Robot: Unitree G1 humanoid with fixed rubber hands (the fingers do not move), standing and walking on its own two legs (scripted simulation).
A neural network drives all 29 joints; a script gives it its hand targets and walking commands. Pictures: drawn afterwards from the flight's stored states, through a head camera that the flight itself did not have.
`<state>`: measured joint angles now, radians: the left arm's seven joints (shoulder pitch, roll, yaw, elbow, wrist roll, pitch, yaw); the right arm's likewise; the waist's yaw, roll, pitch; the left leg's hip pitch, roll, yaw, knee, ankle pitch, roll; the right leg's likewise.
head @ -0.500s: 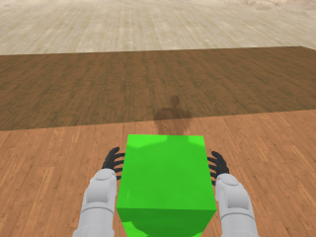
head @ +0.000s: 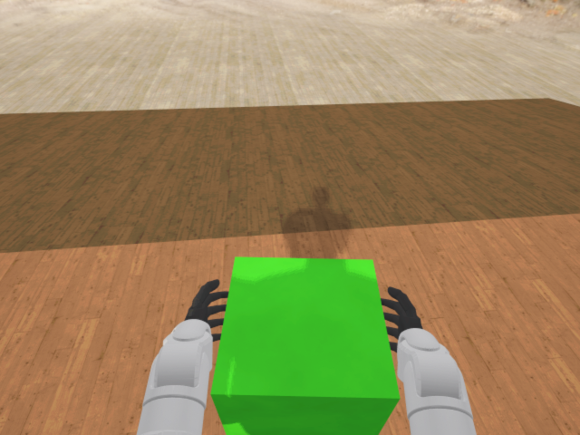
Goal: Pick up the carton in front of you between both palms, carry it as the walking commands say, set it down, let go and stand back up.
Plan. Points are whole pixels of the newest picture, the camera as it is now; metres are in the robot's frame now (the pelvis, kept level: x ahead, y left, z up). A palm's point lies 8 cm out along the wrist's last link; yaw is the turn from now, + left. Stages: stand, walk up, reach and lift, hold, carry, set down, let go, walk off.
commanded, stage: reach and lift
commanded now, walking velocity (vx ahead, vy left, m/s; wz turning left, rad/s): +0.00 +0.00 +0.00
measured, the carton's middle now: (301, 359) +0.28 +0.00 -0.04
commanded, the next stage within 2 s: hold in 0.06 s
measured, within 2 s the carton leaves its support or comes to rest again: neither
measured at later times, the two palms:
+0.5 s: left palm (194, 329) +0.27 +0.15 +0.05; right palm (414, 339) +0.27 -0.15 +0.05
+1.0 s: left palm (195, 325) +0.28 +0.15 +0.05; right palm (413, 335) +0.28 -0.15 +0.05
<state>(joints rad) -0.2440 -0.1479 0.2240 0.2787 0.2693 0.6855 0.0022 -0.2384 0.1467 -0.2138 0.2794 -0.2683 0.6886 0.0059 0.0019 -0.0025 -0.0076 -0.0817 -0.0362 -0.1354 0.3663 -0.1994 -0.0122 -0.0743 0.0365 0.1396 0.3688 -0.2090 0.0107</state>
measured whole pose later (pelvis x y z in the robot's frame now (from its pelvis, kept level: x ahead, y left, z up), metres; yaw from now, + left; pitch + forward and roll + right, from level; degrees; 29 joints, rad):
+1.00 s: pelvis -0.01 +0.00 +0.00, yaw +0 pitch -7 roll +0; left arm -0.27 -0.15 0.23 0.23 0.28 0.76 -0.01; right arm -0.26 0.15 -0.22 0.23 -0.28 0.76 0.01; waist 0.00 0.00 0.01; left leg -0.04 -0.03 -0.13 0.35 -0.19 -0.01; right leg -0.03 0.03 0.13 0.35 -0.20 0.01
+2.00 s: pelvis +0.26 +0.02 +0.00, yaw -3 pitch +6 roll -1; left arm -0.18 -0.13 0.13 -0.36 0.09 1.23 0.10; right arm -0.16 0.13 -0.10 -0.36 -0.10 1.23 -0.10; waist -0.01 0.01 -0.10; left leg -0.20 0.01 0.19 0.39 -0.29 0.06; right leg -0.48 -0.06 -0.09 1.05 -0.37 -0.01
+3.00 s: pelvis +0.92 +0.01 +0.01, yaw -2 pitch +4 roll -2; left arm -0.16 -0.13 0.10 -0.37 0.12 1.20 0.09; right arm -0.15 0.13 -0.11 -0.38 -0.10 1.20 -0.09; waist -0.02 0.00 -0.03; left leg -0.20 0.03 0.22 0.31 -0.20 0.07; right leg -0.57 -0.10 -0.08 0.97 -0.23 -0.01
